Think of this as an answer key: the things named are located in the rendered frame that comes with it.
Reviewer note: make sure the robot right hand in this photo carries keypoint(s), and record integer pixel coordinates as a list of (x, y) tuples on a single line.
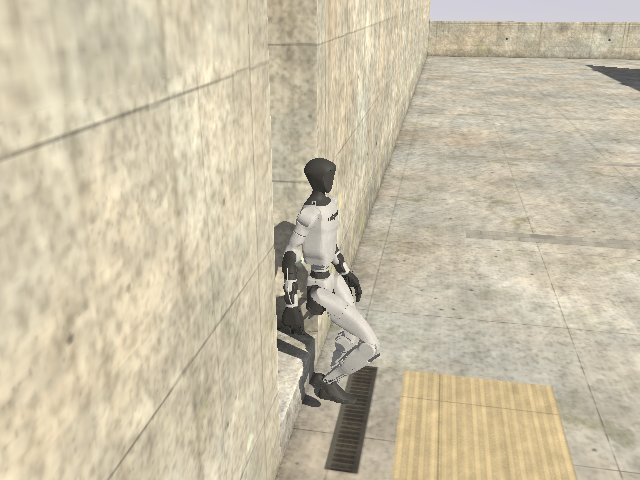
[(292, 317)]

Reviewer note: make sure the left robot upper arm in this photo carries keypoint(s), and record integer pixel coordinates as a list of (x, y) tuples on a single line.
[(334, 198)]

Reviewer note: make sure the robot head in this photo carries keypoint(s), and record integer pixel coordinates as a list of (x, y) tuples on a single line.
[(320, 174)]

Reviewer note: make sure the robot left forearm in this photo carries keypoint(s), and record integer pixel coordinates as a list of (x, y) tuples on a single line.
[(339, 263)]

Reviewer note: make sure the robot left hand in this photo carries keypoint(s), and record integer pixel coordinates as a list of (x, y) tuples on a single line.
[(352, 281)]

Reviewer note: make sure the humanoid robot torso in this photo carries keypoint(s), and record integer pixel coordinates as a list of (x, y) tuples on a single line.
[(319, 247)]

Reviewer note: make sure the right robot upper arm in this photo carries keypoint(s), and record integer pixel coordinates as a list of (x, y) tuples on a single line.
[(306, 220)]

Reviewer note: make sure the robot right forearm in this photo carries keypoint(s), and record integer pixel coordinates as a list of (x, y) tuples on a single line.
[(289, 260)]

